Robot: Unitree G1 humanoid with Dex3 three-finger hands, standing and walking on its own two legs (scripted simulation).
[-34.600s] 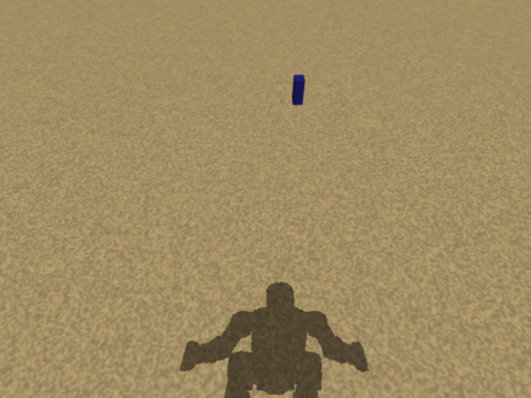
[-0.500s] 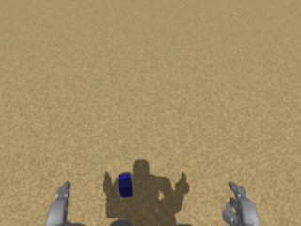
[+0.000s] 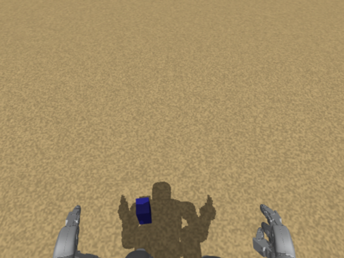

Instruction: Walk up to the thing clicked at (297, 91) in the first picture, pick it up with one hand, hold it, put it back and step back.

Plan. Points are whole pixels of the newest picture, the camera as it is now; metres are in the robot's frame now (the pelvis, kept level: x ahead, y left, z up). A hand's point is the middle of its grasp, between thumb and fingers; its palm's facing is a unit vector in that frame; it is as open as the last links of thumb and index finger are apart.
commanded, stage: home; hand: left
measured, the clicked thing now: (144, 211) +0.43 +0.14 -0.64
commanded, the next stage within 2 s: stand in 0.32 s
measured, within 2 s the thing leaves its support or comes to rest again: neither
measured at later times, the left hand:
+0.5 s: hand (94, 242) +0.17 +0.18 -0.06, palm faces +0.11 -0.96 -0.27, open 17.1 cm
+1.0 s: hand (85, 253) +0.16 +0.21 -0.09, palm faces -0.01 -0.94 -0.33, open 7.9 cm
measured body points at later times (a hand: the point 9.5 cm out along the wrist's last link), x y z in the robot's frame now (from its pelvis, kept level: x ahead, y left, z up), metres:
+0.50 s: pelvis +0.01 +0.00 +0.00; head +0.03 +0.01 +0.45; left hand +0.16 +0.23 -0.04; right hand +0.17 -0.24 -0.07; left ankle +0.03 +0.13 -0.69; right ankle -0.01 -0.12 -0.69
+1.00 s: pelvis +0.00 +0.00 +0.01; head +0.02 +0.01 +0.46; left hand +0.16 +0.26 -0.07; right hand +0.15 -0.25 -0.09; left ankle +0.03 +0.13 -0.69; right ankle -0.01 -0.12 -0.69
